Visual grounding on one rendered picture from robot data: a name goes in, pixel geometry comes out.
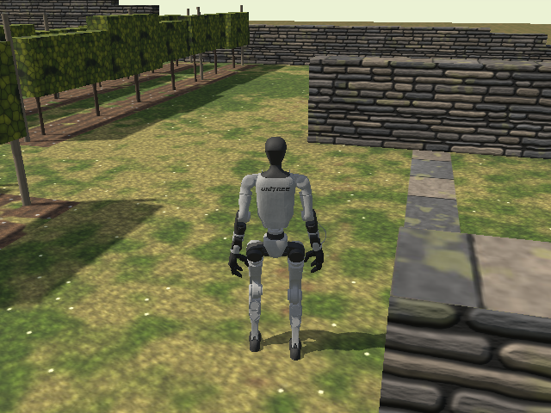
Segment robot right upper arm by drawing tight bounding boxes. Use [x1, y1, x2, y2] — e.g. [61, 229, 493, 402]
[294, 174, 314, 222]

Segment robot left upper arm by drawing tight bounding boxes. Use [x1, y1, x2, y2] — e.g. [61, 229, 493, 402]
[238, 174, 257, 223]

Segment left robot forearm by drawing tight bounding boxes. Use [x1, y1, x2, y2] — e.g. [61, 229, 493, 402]
[230, 210, 246, 254]

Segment humanoid robot head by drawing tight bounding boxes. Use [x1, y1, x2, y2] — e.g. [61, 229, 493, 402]
[261, 137, 290, 178]

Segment robot left thigh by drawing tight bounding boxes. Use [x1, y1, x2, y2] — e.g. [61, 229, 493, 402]
[246, 240, 263, 299]

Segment robot left hand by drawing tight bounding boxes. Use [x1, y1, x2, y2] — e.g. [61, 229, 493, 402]
[228, 252, 249, 278]

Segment right robot forearm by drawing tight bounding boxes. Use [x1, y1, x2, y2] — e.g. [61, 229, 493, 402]
[306, 209, 322, 251]

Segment robot right hand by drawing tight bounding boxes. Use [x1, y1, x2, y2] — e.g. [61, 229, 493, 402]
[304, 248, 324, 273]

